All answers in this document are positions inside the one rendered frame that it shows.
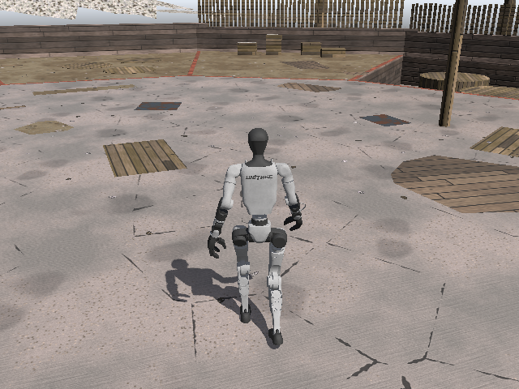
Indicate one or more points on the robot left upper arm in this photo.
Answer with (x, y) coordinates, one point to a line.
(229, 184)

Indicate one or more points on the right robot hand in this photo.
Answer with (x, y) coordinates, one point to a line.
(291, 219)

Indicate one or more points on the robot right forearm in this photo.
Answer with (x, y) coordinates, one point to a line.
(295, 210)

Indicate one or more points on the robot right upper arm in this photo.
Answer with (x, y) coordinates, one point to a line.
(288, 183)

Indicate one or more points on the right robot foot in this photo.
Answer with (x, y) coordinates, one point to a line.
(277, 338)

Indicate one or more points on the robot left shin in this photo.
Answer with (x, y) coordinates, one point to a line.
(243, 288)

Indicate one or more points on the left robot hand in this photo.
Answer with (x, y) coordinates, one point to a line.
(212, 248)

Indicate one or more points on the robot left forearm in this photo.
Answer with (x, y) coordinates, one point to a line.
(219, 220)

